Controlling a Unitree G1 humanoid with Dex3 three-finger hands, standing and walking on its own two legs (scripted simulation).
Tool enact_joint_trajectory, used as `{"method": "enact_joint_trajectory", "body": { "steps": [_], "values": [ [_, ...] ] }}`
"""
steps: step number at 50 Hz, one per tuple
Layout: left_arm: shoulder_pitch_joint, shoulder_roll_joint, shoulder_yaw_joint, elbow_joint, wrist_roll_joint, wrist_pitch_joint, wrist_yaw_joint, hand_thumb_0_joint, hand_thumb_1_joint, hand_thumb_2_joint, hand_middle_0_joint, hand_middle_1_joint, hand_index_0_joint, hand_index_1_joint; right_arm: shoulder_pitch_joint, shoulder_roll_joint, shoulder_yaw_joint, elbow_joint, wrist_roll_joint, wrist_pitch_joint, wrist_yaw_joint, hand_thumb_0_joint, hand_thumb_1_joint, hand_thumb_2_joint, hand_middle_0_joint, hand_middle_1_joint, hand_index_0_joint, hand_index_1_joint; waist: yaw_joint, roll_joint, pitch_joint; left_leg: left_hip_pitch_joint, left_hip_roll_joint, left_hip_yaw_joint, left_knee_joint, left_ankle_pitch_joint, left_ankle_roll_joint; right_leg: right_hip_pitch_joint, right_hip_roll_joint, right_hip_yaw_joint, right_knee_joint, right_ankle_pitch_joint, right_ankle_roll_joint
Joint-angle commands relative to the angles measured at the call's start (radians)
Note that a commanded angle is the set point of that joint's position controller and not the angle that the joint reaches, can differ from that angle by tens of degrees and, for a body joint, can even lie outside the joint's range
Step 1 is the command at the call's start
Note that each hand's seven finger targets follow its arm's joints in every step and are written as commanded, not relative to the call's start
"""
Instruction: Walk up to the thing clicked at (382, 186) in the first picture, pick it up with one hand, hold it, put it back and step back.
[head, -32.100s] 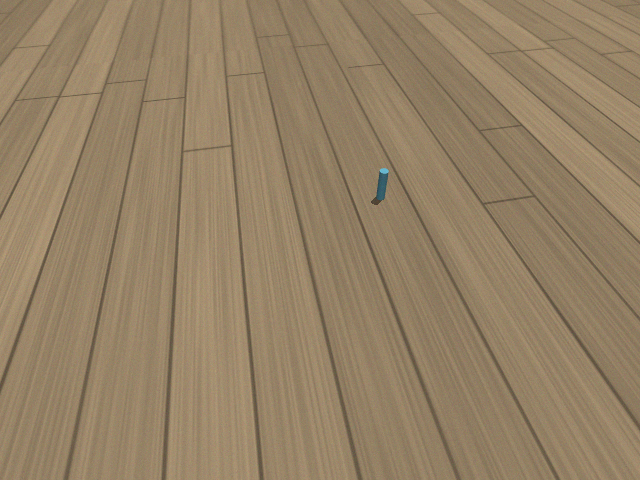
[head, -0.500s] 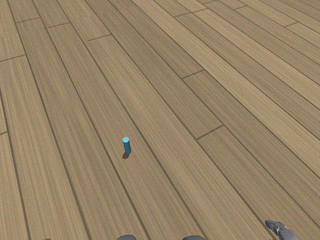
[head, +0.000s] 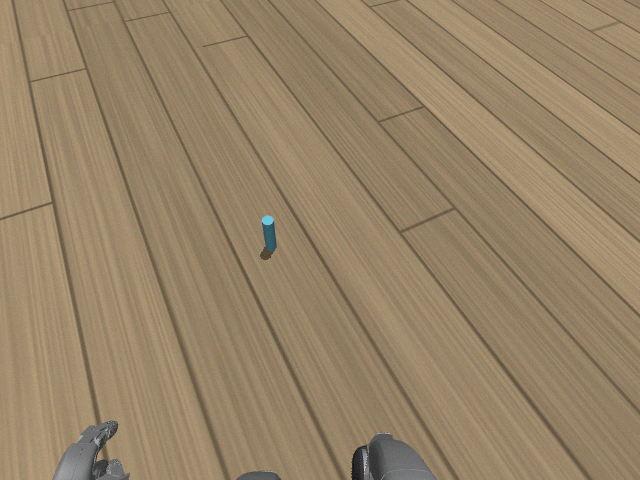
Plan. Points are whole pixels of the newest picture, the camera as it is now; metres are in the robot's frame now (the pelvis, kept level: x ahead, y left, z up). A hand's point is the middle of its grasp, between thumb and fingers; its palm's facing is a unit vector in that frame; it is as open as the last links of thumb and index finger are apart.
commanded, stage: step back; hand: left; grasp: from the side
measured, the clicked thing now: (269, 234) +0.91 +0.18 -0.67
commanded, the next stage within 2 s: stand in 1.44 s
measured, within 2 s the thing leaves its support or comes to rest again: neither
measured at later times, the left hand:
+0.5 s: hand out of the picture -0.10 +0.26 -0.12, palm faces -0.04 -0.90 -0.43, open 7.4 cm
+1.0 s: hand out of the picture -0.02 +0.24 -0.13, palm faces -0.01 -0.92 -0.38, open 7.4 cm
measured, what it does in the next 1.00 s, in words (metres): walks backwards: right foot, then left foot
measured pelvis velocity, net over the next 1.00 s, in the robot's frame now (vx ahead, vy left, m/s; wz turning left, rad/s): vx -0.12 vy -0.03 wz -0.01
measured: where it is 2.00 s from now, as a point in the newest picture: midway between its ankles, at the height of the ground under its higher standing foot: outside the picture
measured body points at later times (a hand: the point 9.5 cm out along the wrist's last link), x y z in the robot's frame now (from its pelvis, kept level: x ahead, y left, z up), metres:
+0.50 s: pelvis -0.14 -0.02 +0.02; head -0.13 -0.04 +0.47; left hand -0.10 +0.30 -0.09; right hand -0.07 -0.34 -0.11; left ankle -0.09 +0.13 -0.67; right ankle -0.16 -0.13 -0.71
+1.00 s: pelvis -0.12 -0.03 +0.01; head -0.10 -0.03 +0.46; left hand -0.02 +0.29 -0.11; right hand -0.08 -0.35 -0.11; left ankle -0.14 +0.12 -0.71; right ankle -0.06 -0.15 -0.72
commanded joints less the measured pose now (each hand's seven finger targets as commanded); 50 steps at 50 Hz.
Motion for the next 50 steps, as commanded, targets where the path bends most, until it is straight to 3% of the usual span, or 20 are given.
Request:
{"method": "enact_joint_trajectory", "body": {
  "steps": [1, 4, 10, 15, 16, 18, 19, 23, 27, 30, 32, 33, 34, 35, 36, 39, 43, 47, 49, 50],
  "values": [
    [-0.012, 0.220, 0.072, -0.058, 0.009, -0.016, 0.023, 0.000, 0.900, 0.900, -0.200, -0.300, -0.200, -0.300, -0.050, -0.376, -0.100, -0.109, -0.024, -0.028, -0.014, 0.000, -0.900, -0.900, 0.200, 0.300, 0.200, 0.300, -0.048, 0.286, -0.202, -0.197, 0.489, -0.551, -0.383, 0.229, 0.288, 0.065, 0.119, 0.151, 0.497, -0.372, -0.001],
    [0.105, 0.185, 0.067, 0.007, -0.012, -0.009, 0.012, 0.000, 0.900, 0.900, -0.200, -0.300, -0.200, -0.300, -0.136, -0.263, -0.065, -0.133, -0.028, -0.029, -0.020, 0.000, -0.900, -0.900, 0.200, 0.300, 0.200, 0.300, 0.038, 0.184, -0.174, -0.115, 0.298, -0.239, -0.318, 0.319, 0.158, -0.020, 0.174, 0.166, 0.592, -0.211, -0.008],
    [0.107, 0.155, 0.043, 0.024, 0.000, -0.053, 0.004, 0.000, 0.900, 0.900, -0.200, -0.300, -0.200, -0.300, -0.022, -0.235, -0.070, -0.103, -0.008, -0.022, -0.005, 0.000, -0.900, -0.900, 0.200, 0.300, 0.200, 0.300, -0.055, 0.258, -0.264, 0.193, 0.281, -0.195, -0.257, 0.196, 0.197, -0.003, 0.099, 0.055, 0.154, -0.233, 0.057],
    [0.249, 0.150, 0.042, 0.147, 0.013, -0.087, -0.002, 0.000, 0.900, 0.900, -0.200, -0.300, -0.200, -0.300, -0.058, -0.293, -0.086, -0.094, -0.010, 0.009, 0.009, 0.000, -0.900, -0.900, 0.200, 0.300, 0.200, 0.300, -0.006, 0.289, -0.313, 0.038, 0.284, -0.181, -0.211, -0.061, 0.147, 0.310, 0.082, -0.044, -0.386, -0.093, -0.011],
    [0.270, 0.181, 0.054, 0.172, 0.026, -0.093, -0.001, 0.000, 0.900, 0.900, -0.200, -0.300, -0.200, -0.300, -0.050, -0.251, -0.074, -0.092, -0.005, 0.011, 0.009, 0.000, -0.900, -0.900, 0.200, 0.300, 0.200, 0.300, 0.002, 0.183, -0.299, -0.063, 0.234, -0.143, -0.106, -0.104, 0.101, 0.375, 0.073, 0.027, -0.417, -0.088, -0.027],
    [0.169, 0.338, 0.094, 0.117, 0.043, -0.089, 0.000, 0.000, 0.900, 0.900, -0.200, -0.300, -0.200, -0.300, -0.115, -0.193, -0.058, -0.126, 0.003, 0.004, 0.002, 0.000, -0.900, -0.900, 0.200, 0.300, 0.200, 0.300, 0.046, -0.116, -0.165, -0.285, 0.045, -0.128, 0.173, -0.196, -0.033, 0.103, -0.284, 0.537, -0.544, -0.588, -0.184],
    [0.077, 0.374, 0.095, 0.086, 0.046, -0.086, 0.001, 0.000, 0.900, 0.900, -0.200, -0.300, -0.200, -0.300, -0.139, -0.265, -0.087, -0.109, -0.002, 0.002, -0.003, 0.000, -0.900, -0.900, 0.200, 0.300, 0.200, 0.300, 0.037, -0.146, -0.051, -0.202, 0.087, -0.179, 0.320, -0.181, -0.054, -0.133, -0.377, 0.646, -0.605, -0.715, -0.257],
    [0.018, 0.204, 0.066, 0.088, 0.029, -0.105, 0.000, 0.000, 0.900, 0.900, -0.200, -0.300, -0.200, -0.300, 0.009, -0.205, -0.063, -0.020, 0.014, -0.024, 0.008, 0.000, -0.900, -0.900, 0.200, 0.300, 0.200, 0.300, -0.038, -0.029, -0.112, -0.230, 0.013, -0.162, 0.312, -0.007, -0.051, 0.144, -0.121, 0.185, -0.444, -0.176, -0.125],
    [0.129, 0.246, 0.082, 0.101, 0.042, -0.107, -0.016, 0.000, 0.900, 0.900, -0.200, -0.300, -0.200, -0.300, -0.041, -0.219, -0.056, -0.035, 0.000, -0.049, 0.019, 0.000, -0.900, -0.900, 0.200, 0.300, 0.200, 0.300, 0.047, -0.135, -0.128, -0.260, 0.073, -0.070, 0.093, -0.094, -0.069, 0.288, -0.153, 0.227, -0.462, -0.414, -0.142],
    [0.087, 0.256, 0.085, 0.090, 0.033, -0.091, -0.023, 0.000, 0.900, 0.900, -0.200, -0.300, -0.200, -0.300, 0.020, -0.219, -0.064, -0.007, -0.006, -0.074, 0.021, 0.000, -0.900, -0.900, 0.200, 0.300, 0.200, 0.300, 0.018, -0.126, -0.153, -0.109, 0.094, -0.017, -0.130, -0.091, -0.049, 0.259, -0.190, 0.200, -0.397, -0.298, -0.157],
    [0.111, 0.195, 0.055, 0.087, 0.029, -0.077, -0.029, 0.000, 0.900, 0.900, -0.200, -0.300, -0.200, -0.300, 0.081, -0.215, -0.080, 0.036, -0.008, -0.094, 0.011, 0.000, -0.900, -0.900, 0.200, 0.300, 0.200, 0.300, -0.009, 0.000, -0.208, 0.105, 0.043, -0.005, -0.327, 0.049, -0.028, 0.214, -0.114, 0.081, -0.191, -0.076, -0.112],
    [0.145, 0.136, 0.038, 0.087, 0.024, -0.075, -0.031, 0.000, 0.900, 0.900, -0.200, -0.300, -0.200, -0.300, 0.130, -0.244, -0.094, 0.045, -0.018, -0.103, 0.003, 0.000, -0.900, -0.900, 0.200, 0.300, 0.200, 0.300, -0.019, 0.136, -0.273, 0.235, 0.144, -0.170, -0.358, 0.016, -0.007, 0.119, -0.065, 0.025, -0.003, -0.047, -0.073],
    [0.125, 0.079, 0.017, 0.066, 0.005, -0.075, -0.037, 0.000, 0.900, 0.900, -0.200, -0.300, -0.200, -0.300, 0.141, -0.330, -0.110, 0.032, -0.025, -0.109, -0.001, 0.000, -0.900, -0.900, 0.200, 0.300, 0.200, 0.300, -0.035, 0.322, -0.245, 0.301, 0.365, -0.563, -0.437, -0.179, 0.098, -0.160, 0.078, -0.080, 0.178, -0.237, -0.017],
    [0.035, 0.198, 0.056, 0.073, 0.016, -0.076, -0.027, 0.000, 0.900, 0.900, -0.200, -0.300, -0.200, -0.300, 0.163, -0.405, -0.121, 0.034, -0.014, -0.106, 0.003, 0.000, -0.900, -0.900, 0.200, 0.300, 0.200, 0.300, -0.079, 0.227, -0.171, 0.134, 0.446, -0.676, -0.462, -0.349, 0.223, -0.139, 0.024, 0.036, 0.217, -0.314, -0.020],
    [0.022, 0.230, 0.059, 0.071, 0.016, -0.080, -0.030, 0.000, 0.900, 0.900, -0.200, -0.300, -0.200, -0.300, 0.127, -0.394, -0.123, 0.025, -0.010, -0.104, 0.003, 0.000, -0.900, -0.900, 0.200, 0.300, 0.200, 0.300, -0.062, 0.208, -0.106, 0.048, 0.460, -0.658, -0.477, -0.382, 0.255, -0.116, -0.005, 0.063, 0.246, -0.298, -0.028],
    [0.089, 0.196, 0.053, 0.097, 0.009, -0.091, -0.043, 0.000, 0.900, 0.900, -0.200, -0.300, -0.200, -0.300, 0.072, -0.285, -0.093, 0.005, -0.015, -0.114, 0.001, 0.000, -0.900, -0.900, 0.200, 0.300, 0.200, 0.300, -0.024, 0.202, -0.121, 0.123, 0.315, -0.361, -0.402, -0.120, 0.160, -0.120, -0.015, 0.039, 0.170, -0.175, -0.023],
    [0.065, 0.156, 0.045, 0.107, 0.007, -0.096, -0.050, 0.000, 0.900, 0.900, -0.200, -0.300, -0.200, -0.300, 0.080, -0.278, -0.089, 0.003, -0.011, -0.108, 0.002, 0.000, -0.900, -0.900, 0.200, 0.300, 0.200, 0.300, -0.045, 0.260, -0.155, 0.037, 0.291, -0.253, -0.348, 0.096, 0.153, 0.050, 0.014, -0.029, 0.001, -0.134, -0.001],
    [0.183, 0.153, 0.053, 0.187, 0.003, -0.114, -0.023, 0.000, 0.900, 0.900, -0.200, -0.300, -0.200, -0.300, -0.004, -0.197, -0.047, -0.015, 0.016, -0.075, -0.002, 0.000, -0.900, -0.900, 0.200, 0.300, 0.200, 0.300, 0.042, 0.187, -0.239, -0.134, 0.199, -0.103, -0.069, 0.190, 0.054, 0.414, 0.063, -0.064, -0.315, 0.119, 0.001],
    [0.166, 0.268, 0.074, 0.168, 0.021, -0.128, -0.009, 0.000, 0.900, 0.900, -0.200, -0.300, -0.200, -0.300, 0.056, -0.115, -0.014, -0.027, 0.028, -0.070, -0.012, 0.000, -0.900, -0.900, 0.200, 0.300, 0.200, 0.300, 0.026, -0.089, -0.282, -0.273, 0.039, -0.096, 0.155, -0.123, -0.024, 0.431, -0.238, 0.400, -0.435, 0.062, -0.090],
    [0.064, 0.277, 0.069, 0.140, 0.018, -0.124, -0.011, 0.000, 0.900, 0.900, -0.200, -0.300, -0.200, -0.300, 0.085, -0.177, -0.033, 0.009, 0.021, -0.054, -0.021, 0.000, -0.900, -0.900, 0.200, 0.300, 0.200, 0.300, -0.003, -0.015, -0.265, -0.175, 0.083, -0.120, 0.230, -0.238, -0.025, 0.269, -0.325, 0.451, -0.479, -0.178, -0.167]
  ]
}}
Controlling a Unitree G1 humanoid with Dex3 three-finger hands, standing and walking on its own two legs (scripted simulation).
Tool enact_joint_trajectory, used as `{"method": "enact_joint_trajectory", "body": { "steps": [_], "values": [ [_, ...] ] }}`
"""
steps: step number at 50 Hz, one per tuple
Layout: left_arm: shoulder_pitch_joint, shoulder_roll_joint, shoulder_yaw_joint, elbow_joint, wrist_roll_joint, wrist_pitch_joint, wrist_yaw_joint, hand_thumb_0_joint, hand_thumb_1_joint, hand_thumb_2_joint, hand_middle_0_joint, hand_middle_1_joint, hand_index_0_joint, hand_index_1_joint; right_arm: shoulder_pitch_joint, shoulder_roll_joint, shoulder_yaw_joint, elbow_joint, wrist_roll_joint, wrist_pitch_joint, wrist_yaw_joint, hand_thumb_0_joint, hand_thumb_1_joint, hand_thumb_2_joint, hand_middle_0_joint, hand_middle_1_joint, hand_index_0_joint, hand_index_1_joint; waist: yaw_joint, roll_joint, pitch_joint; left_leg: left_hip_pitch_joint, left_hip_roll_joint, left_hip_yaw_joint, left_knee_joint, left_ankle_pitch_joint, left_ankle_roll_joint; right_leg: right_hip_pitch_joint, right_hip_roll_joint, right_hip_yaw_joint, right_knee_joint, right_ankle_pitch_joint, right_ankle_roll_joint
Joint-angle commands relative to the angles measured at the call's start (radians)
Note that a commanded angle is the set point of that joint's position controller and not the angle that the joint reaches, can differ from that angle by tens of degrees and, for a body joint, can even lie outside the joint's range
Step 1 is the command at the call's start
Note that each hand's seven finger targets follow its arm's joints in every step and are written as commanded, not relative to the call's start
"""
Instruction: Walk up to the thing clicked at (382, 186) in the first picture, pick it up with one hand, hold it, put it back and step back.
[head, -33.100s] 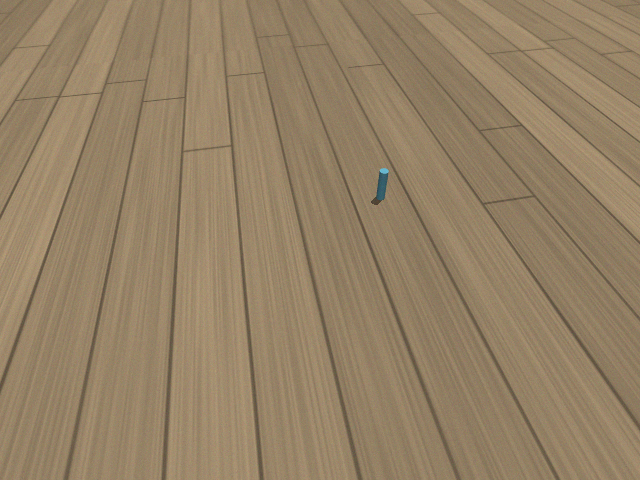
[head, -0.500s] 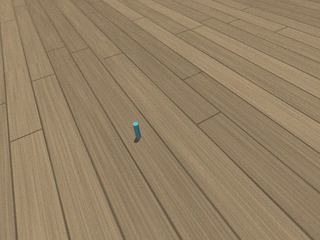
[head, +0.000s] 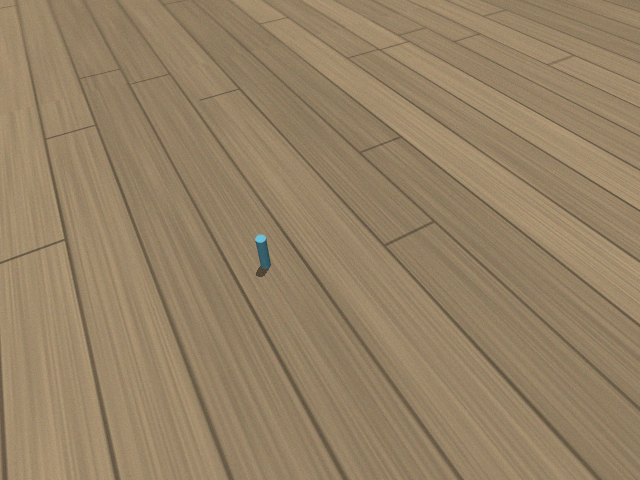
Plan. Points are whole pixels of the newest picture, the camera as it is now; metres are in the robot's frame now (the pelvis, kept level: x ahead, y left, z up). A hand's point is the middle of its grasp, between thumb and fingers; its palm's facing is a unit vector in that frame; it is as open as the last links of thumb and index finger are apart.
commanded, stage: step back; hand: left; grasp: from the side
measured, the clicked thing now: (263, 252) +1.03 +0.22 -0.68
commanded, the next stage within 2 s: stand in 0.44 s
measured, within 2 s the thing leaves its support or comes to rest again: neither
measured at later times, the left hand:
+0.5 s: hand out of the picture +0.14 +0.28 -0.14, palm faces +0.05 -0.93 -0.35, open 7.4 cm
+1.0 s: hand out of the picture +0.10 +0.26 -0.13, palm faces +0.01 -0.94 -0.34, open 7.4 cm
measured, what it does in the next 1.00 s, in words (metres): steps on the spot: left foot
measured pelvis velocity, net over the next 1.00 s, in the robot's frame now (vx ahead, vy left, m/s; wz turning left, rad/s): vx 0.03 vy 0.00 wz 0.02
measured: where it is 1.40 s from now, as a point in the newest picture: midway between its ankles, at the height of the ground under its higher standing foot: outside the picture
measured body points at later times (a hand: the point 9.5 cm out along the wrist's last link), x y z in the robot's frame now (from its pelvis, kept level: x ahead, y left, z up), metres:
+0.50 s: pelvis +0.04 +0.02 +0.01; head +0.07 +0.03 +0.46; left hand +0.14 +0.33 -0.12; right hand +0.14 -0.28 -0.11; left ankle +0.02 +0.14 -0.72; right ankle +0.06 -0.12 -0.72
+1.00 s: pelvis +0.03 +0.00 +0.03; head +0.04 +0.00 +0.47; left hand +0.10 +0.31 -0.11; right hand +0.13 -0.29 -0.11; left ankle +0.02 +0.14 -0.72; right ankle +0.06 -0.12 -0.72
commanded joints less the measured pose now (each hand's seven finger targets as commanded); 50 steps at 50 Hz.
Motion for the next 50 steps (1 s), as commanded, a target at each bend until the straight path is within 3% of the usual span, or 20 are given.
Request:
{"method": "enact_joint_trajectory", "body": {
  "steps": [1, 4, 6, 8, 9, 10, 11, 12, 13, 14, 15, 17, 18, 21, 22, 23, 29, 35, 40, 50],
  "values": [
    [-0.087, 0.309, 0.065, -0.084, 0.011, -0.028, 0.027, 0.000, 0.900, 0.900, -0.200, -0.300, -0.200, -0.300, 0.041, -0.174, -0.037, -0.034, 0.006, 0.001, -0.029, 0.000, -0.900, -0.900, 0.200, 0.300, 0.200, 0.300, 0.014, -0.127, -0.084, -0.108, -0.028, -0.033, 0.220, -0.203, 0.016, 0.002, -0.389, 0.521, -0.322, -0.267, -0.215],
    [-0.111, 0.252, 0.052, -0.077, 0.007, -0.030, 0.026, 0.000, 0.900, 0.900, -0.200, -0.300, -0.200, -0.300, 0.029, -0.169, -0.030, 0.002, 0.005, -0.001, -0.020, 0.000, -0.900, -0.900, 0.200, 0.300, 0.200, 0.300, 0.020, -0.139, -0.041, -0.141, -0.025, -0.046, 0.192, -0.123, 0.028, 0.009, -0.287, 0.335, -0.287, -0.194, -0.155],
    [-0.093, 0.260, 0.056, -0.060, 0.008, -0.031, 0.028, 0.000, 0.900, 0.900, -0.200, -0.300, -0.200, -0.300, 0.024, -0.169, -0.031, 0.010, -0.002, -0.002, -0.018, 0.000, -0.900, -0.900, 0.200, 0.300, 0.200, 0.300, 0.032, -0.162, -0.059, -0.134, -0.015, -0.018, 0.139, -0.087, 0.020, 0.028, -0.297, 0.322, -0.253, -0.097, -0.158],
    [-0.098, 0.260, 0.052, -0.058, 0.004, -0.027, 0.028, 0.000, 0.900, 0.900, -0.200, -0.300, -0.200, -0.300, 0.015, -0.160, -0.027, 0.017, -0.005, -0.007, -0.017, 0.000, -0.900, -0.900, 0.200, 0.300, 0.200, 0.300, 0.028, -0.180, -0.086, -0.083, -0.020, 0.035, 0.025, -0.075, 0.016, 0.043, -0.279, 0.264, -0.211, 0.040, -0.154],
    [-0.110, 0.247, 0.049, -0.054, -0.001, -0.023, 0.028, 0.000, 0.900, 0.900, -0.200, -0.300, -0.200, -0.300, 0.015, -0.141, -0.023, 0.026, -0.007, -0.013, -0.017, 0.000, -0.900, -0.900, 0.200, 0.300, 0.200, 0.300, 0.016, -0.186, -0.110, -0.050, -0.026, 0.061, -0.089, -0.026, 0.016, 0.073, -0.259, 0.220, -0.165, 0.127, -0.145],
    [-0.129, 0.242, 0.044, -0.055, -0.008, -0.016, 0.028, 0.000, 0.900, 0.900, -0.200, -0.300, -0.200, -0.300, 0.039, -0.137, -0.026, 0.041, -0.013, -0.021, -0.019, 0.000, -0.900, -0.900, 0.200, 0.300, 0.200, 0.300, -0.008, -0.181, -0.133, 0.010, -0.037, 0.079, -0.229, 0.091, 0.016, 0.079, -0.243, 0.181, -0.100, 0.219, -0.125],
    [-0.137, 0.213, 0.034, -0.060, -0.014, -0.013, 0.028, 0.000, 0.900, 0.900, -0.200, -0.300, -0.200, -0.300, 0.056, -0.150, -0.036, 0.057, -0.019, -0.027, -0.025, 0.000, -0.900, -0.900, 0.200, 0.300, 0.200, 0.300, -0.017, -0.133, -0.162, 0.072, -0.022, 0.044, -0.281, 0.234, 0.019, 0.074, -0.220, 0.150, -0.028, 0.307, -0.087],
    [-0.125, 0.180, 0.024, -0.067, -0.020, -0.012, 0.030, 0.000, 0.900, 0.900, -0.200, -0.300, -0.200, -0.300, 0.026, -0.189, -0.048, 0.049, -0.027, -0.032, -0.028, 0.000, -0.900, -0.900, 0.200, 0.300, 0.200, 0.300, -0.002, -0.038, -0.185, 0.103, 0.068, -0.078, -0.285, 0.413, 0.052, 0.047, -0.160, 0.095, 0.055, 0.293, -0.044],
    [-0.109, 0.154, 0.016, -0.062, -0.030, -0.010, 0.031, 0.000, 0.900, 0.900, -0.200, -0.300, -0.200, -0.300, -0.048, -0.224, -0.051, 0.027, -0.022, -0.036, -0.028, 0.000, -0.900, -0.900, 0.200, 0.300, 0.200, 0.300, 0.032, 0.021, -0.182, 0.095, 0.157, -0.181, -0.282, 0.493, 0.100, 0.021, -0.088, 0.044, 0.065, 0.174, -0.010],
    [-0.117, 0.179, 0.019, -0.040, -0.034, -0.005, 0.033, 0.000, 0.900, 0.900, -0.200, -0.300, -0.200, -0.300, -0.126, -0.254, -0.049, 0.014, -0.014, -0.031, -0.023, 0.000, -0.900, -0.900, 0.200, 0.300, 0.200, 0.300, 0.045, 0.057, -0.150, -0.001, 0.171, -0.167, -0.246, 0.441, 0.154, 0.071, -0.049, 0.025, 0.035, -0.009, -0.004],
    [-0.101, 0.177, 0.015, -0.018, -0.028, -0.009, 0.035, 0.000, 0.900, 0.900, -0.200, -0.300, -0.200, -0.300, -0.162, -0.217, -0.040, 0.017, -0.008, -0.028, -0.019, 0.000, -0.900, -0.900, 0.200, 0.300, 0.200, 0.300, 0.054, 0.047, -0.142, -0.026, 0.160, -0.130, -0.225, 0.429, 0.142, 0.126, -0.065, 0.038, -0.028, -0.001, -0.009],
    [-0.101, 0.206, 0.020, -0.005, -0.021, -0.020, 0.034, 0.000, 0.900, 0.900, -0.200, -0.300, -0.200, -0.300, -0.157, -0.177, -0.026, 0.026, -0.003, -0.026, -0.019, 0.000, -0.900, -0.900, 0.200, 0.300, 0.200, 0.300, 0.041, 0.013, -0.180, -0.003, 0.079, -0.019, -0.177, 0.499, 0.073, 0.203, -0.125, 0.081, -0.071, 0.238, -0.029],
    [-0.103, 0.219, 0.024, -0.005, -0.022, -0.022, 0.035, 0.000, 0.900, 0.900, -0.200, -0.300, -0.200, -0.300, -0.130, -0.171, -0.024, 0.033, -0.001, -0.024, -0.022, 0.000, -0.900, -0.900, 0.200, 0.300, 0.200, 0.300, 0.028, 0.021, -0.194, -0.002, 0.059, -0.006, -0.164, 0.537, 0.053, 0.218, -0.146, 0.103, -0.054, 0.322, -0.042],
    [-0.128, 0.207, 0.016, 0.003, -0.026, -0.014, 0.038, 0.000, 0.900, 0.900, -0.200, -0.300, -0.200, -0.300, -0.138, -0.173, -0.028, 0.062, 0.000, -0.018, -0.024, 0.000, -0.900, -0.900, 0.200, 0.300, 0.200, 0.300, 0.023, 0.040, -0.202, 0.052, 0.072, -0.019, -0.193, 0.566, 0.054, 0.189, -0.144, 0.077, -0.044, 0.305, -0.042],
    [-0.092, 0.145, -0.014, 0.037, -0.035, -0.006, 0.030, 0.000, 0.900, 0.900, -0.200, -0.300, -0.200, -0.300, -0.153, -0.175, -0.011, 0.054, 0.007, -0.033, -0.019, 0.000, -0.900, -0.900, 0.200, 0.300, 0.200, 0.300, 0.037, 0.030, -0.205, 0.086, 0.097, -0.066, -0.263, 0.536, 0.060, 0.198, -0.117, 0.076, -0.078, 0.275, -0.028],
    [-0.116, 0.153, -0.014, 0.038, -0.031, -0.002, 0.027, 0.000, 0.900, 0.900, -0.200, -0.300, -0.200, -0.300, -0.166, -0.184, -0.013, 0.050, 0.004, -0.038, -0.018, 0.000, -0.900, -0.900, 0.200, 0.300, 0.200, 0.300, 0.028, 0.029, -0.175, 0.066, 0.110, -0.076, -0.289, 0.546, 0.063, 0.208, -0.109, 0.067, -0.096, 0.251, -0.016],
    [-0.131, 0.178, -0.022, 0.078, -0.022, -0.002, 0.021, 0.000, 0.900, 0.900, -0.200, -0.300, -0.200, -0.300, -0.215, -0.163, -0.003, 0.070, 0.011, -0.035, -0.015, 0.000, -0.900, -0.900, 0.200, 0.300, 0.200, 0.300, 0.028, 0.011, -0.132, 0.110, 0.089, -0.040, -0.347, 0.472, 0.034, 0.227, -0.130, 0.083, -0.192, 0.253, -0.012],
    [-0.140, 0.180, -0.025, 0.098, -0.020, -0.012, 0.021, 0.000, 0.900, 0.900, -0.200, -0.300, -0.200, -0.300, -0.218, -0.159, 0.000, 0.079, 0.011, -0.037, -0.013, 0.000, -0.900, -0.900, 0.200, 0.300, 0.200, 0.300, 0.017, -0.004, -0.151, 0.156, 0.089, -0.015, -0.371, 0.505, 0.030, 0.262, -0.141, 0.087, -0.242, 0.313, -0.001],
    [-0.144, 0.185, -0.026, 0.107, -0.016, -0.012, 0.020, 0.000, 0.900, 0.900, -0.200, -0.300, -0.200, -0.300, -0.234, -0.157, 0.001, 0.085, 0.008, -0.030, -0.009, 0.000, -0.900, -0.900, 0.200, 0.300, 0.200, 0.300, 0.016, -0.006, -0.116, 0.137, 0.082, -0.009, -0.412, 0.357, 0.024, 0.236, -0.142, 0.099, -0.291, 0.194, -0.003],
    [-0.132, 0.195, -0.025, 0.118, -0.016, -0.017, 0.018, 0.000, 0.900, 0.900, -0.200, -0.300, -0.200, -0.300, -0.216, -0.153, 0.006, 0.103, 0.005, -0.030, -0.002, 0.000, -0.900, -0.900, 0.200, 0.300, 0.200, 0.300, 0.017, -0.027, -0.119, 0.131, 0.080, -0.012, -0.430, 0.280, 0.020, 0.225, -0.144, 0.109, -0.321, 0.128, -0.001]
  ]
}}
